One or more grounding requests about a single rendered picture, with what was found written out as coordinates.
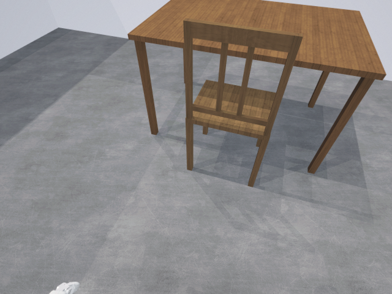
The table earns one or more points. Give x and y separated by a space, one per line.
334 40

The robot left hand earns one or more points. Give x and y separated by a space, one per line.
66 288

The chair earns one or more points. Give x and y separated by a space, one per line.
231 108

